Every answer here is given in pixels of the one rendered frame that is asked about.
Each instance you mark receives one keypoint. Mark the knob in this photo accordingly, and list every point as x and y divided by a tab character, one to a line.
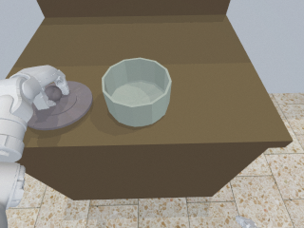
54	93

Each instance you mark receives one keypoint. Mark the pot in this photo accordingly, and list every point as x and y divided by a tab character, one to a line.
137	91

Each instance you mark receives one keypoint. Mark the left robot hand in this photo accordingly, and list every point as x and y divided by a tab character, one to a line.
45	75

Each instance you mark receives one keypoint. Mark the left robot upper arm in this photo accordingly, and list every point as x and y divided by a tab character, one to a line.
12	181

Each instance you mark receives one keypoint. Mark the right robot hand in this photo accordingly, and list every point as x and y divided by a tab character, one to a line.
246	222

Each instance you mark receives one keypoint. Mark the robot left forearm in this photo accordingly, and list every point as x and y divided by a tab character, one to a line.
17	93

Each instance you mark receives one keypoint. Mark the lid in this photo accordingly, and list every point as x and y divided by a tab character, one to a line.
68	110

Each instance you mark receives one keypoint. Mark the table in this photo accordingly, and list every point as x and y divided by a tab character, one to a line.
220	117

